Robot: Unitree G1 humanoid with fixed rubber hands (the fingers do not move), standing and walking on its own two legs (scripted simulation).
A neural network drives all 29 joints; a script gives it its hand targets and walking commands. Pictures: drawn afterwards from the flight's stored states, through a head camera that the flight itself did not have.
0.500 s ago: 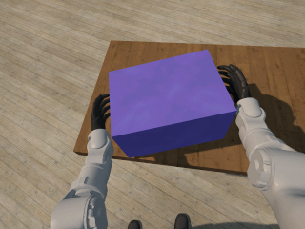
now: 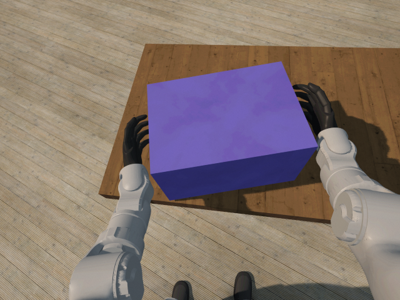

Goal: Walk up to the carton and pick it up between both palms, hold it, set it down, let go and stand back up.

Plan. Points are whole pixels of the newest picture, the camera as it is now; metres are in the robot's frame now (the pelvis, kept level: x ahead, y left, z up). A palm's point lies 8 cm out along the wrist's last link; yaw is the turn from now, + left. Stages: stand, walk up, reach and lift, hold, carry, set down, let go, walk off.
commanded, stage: set down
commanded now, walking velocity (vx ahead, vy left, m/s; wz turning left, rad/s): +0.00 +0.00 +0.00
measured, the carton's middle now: (223, 134) +0.46 +0.02 -0.04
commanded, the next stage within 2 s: none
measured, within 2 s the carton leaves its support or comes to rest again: neither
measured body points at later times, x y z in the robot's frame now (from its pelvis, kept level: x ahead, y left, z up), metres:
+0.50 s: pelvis +0.00 -0.01 +0.00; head +0.16 -0.03 +0.42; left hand +0.39 +0.20 -0.01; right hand +0.49 -0.18 +0.00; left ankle -0.03 +0.17 -0.73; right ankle +0.04 -0.09 -0.73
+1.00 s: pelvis +0.01 +0.00 +0.00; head +0.16 -0.02 +0.42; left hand +0.39 +0.20 -0.02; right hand +0.49 -0.18 +0.00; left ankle -0.03 +0.17 -0.73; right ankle +0.04 -0.09 -0.73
